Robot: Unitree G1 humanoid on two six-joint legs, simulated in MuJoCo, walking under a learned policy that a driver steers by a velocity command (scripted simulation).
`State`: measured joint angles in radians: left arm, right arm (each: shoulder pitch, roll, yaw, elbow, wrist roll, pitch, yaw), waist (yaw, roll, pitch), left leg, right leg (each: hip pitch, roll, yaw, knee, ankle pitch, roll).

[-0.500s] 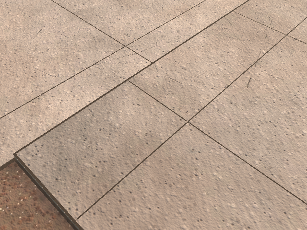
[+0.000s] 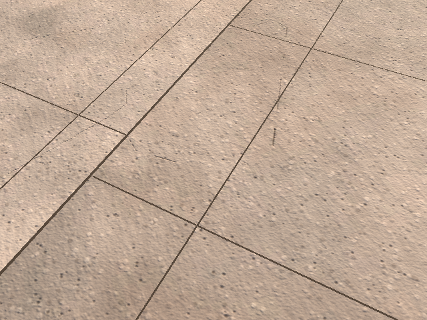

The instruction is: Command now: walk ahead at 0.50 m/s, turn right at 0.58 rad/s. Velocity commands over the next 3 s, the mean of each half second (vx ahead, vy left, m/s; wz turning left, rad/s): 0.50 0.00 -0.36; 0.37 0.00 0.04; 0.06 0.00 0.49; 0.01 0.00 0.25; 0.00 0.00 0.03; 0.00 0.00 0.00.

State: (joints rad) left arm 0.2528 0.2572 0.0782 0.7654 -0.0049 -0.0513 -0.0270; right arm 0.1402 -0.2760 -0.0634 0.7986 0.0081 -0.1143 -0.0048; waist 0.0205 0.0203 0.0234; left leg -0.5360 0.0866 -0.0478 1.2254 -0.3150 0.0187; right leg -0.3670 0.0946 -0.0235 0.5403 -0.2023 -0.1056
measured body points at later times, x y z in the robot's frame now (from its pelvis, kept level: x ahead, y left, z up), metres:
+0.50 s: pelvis +0.29 +0.05 +0.01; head +0.31 +0.06 +0.46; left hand +0.44 +0.30 -0.10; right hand +0.33 -0.23 -0.10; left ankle +0.32 +0.14 -0.73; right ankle +0.22 -0.08 -0.64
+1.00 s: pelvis +0.51 -0.04 +0.01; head +0.55 -0.06 +0.45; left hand +0.71 +0.19 -0.08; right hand +0.54 -0.33 -0.13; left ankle +0.49 +0.12 -0.65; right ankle +0.57 -0.15 -0.73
